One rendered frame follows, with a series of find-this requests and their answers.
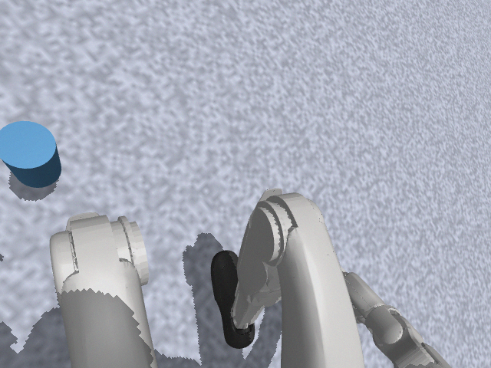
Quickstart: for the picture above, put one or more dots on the right robot hand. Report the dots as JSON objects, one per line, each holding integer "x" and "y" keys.
{"x": 363, "y": 298}

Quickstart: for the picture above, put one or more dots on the right robot foot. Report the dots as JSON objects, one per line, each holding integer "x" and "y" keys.
{"x": 224, "y": 281}

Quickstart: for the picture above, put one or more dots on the can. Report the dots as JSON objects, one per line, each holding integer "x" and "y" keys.
{"x": 29, "y": 150}

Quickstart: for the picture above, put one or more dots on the right robot arm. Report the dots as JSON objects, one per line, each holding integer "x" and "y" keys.
{"x": 398, "y": 340}

